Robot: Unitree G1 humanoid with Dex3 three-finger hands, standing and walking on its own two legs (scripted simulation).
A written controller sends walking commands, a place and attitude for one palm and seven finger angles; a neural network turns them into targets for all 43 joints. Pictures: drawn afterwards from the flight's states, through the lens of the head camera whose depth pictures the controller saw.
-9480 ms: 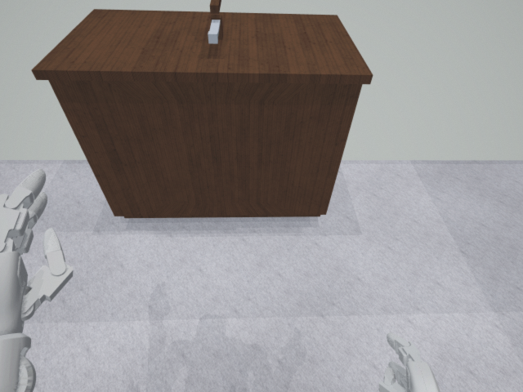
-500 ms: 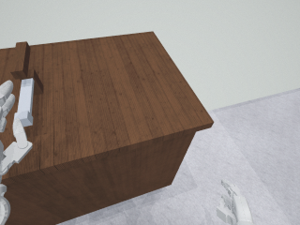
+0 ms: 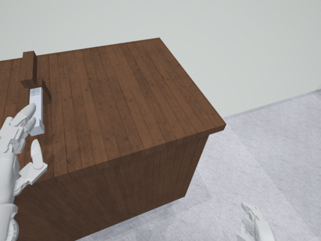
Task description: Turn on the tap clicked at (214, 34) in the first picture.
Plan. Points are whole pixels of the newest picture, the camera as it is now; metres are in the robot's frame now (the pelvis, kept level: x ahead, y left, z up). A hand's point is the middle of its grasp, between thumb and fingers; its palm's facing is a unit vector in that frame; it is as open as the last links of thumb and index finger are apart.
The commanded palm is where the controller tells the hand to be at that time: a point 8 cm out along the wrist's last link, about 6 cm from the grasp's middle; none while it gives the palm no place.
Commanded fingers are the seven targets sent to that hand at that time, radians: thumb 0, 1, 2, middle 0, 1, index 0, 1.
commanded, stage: come to a stop and stand still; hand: left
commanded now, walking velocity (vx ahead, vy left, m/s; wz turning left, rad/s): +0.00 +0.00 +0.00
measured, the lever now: (35, 127) +0.33 +0.33 +0.10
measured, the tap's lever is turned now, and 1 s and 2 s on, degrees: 0 0 0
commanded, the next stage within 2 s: look again from close up in 0.60 s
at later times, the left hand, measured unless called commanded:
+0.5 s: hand (30, 148) +0.24 +0.27 +0.16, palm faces +0.40 -0.84 -0.36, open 7.4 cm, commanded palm +0.18 +0.30 +0.18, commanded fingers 0.00 0.90 0.90 -0.20 -0.30 -0.20 -0.30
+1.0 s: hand (31, 149) +0.24 +0.27 +0.16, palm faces +0.41 -0.84 -0.36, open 7.4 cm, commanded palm +0.18 +0.30 +0.18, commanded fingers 0.00 0.90 0.90 -0.20 -0.30 -0.20 -0.30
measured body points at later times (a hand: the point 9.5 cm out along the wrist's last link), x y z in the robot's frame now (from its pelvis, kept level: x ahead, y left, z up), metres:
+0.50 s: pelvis +0.02 +0.01 +0.00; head +0.05 +0.04 +0.45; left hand +0.21 +0.31 +0.18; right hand +0.22 -0.19 -0.06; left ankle +0.04 +0.09 -0.74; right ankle +0.02 -0.13 -0.74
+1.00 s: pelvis +0.03 +0.01 +0.00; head +0.05 +0.03 +0.45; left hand +0.21 +0.31 +0.18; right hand +0.21 -0.21 -0.07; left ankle +0.04 +0.09 -0.74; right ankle +0.02 -0.13 -0.74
